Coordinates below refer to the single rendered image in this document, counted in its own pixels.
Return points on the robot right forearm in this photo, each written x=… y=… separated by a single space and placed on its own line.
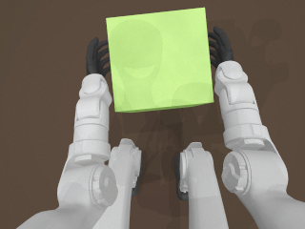
x=239 y=111

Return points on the robot right foot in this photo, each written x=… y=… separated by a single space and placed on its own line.
x=182 y=195

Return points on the left robot thigh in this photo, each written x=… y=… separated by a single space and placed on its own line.
x=125 y=164

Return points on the robot left upper arm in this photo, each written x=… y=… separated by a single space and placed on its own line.
x=84 y=193

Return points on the robot left forearm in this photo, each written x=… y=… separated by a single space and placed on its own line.
x=91 y=125

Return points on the left robot hand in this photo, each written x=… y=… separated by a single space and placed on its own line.
x=93 y=57

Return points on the robot right upper arm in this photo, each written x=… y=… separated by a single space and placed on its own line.
x=260 y=179

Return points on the right robot hand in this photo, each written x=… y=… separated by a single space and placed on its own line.
x=223 y=51

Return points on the carton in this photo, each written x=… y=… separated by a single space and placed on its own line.
x=160 y=60

